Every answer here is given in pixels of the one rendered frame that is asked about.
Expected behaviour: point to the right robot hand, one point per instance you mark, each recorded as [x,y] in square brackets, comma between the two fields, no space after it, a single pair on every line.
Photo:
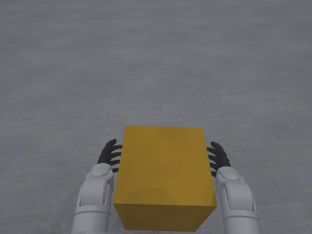
[220,157]

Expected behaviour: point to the left robot hand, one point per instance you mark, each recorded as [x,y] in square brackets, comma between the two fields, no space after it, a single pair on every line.
[106,154]

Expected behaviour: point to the carton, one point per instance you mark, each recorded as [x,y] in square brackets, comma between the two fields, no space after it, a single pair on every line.
[164,180]

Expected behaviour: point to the robot right forearm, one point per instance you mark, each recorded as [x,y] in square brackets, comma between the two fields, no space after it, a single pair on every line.
[238,206]

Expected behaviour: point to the robot left forearm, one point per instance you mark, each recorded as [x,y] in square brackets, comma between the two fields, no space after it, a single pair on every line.
[93,205]

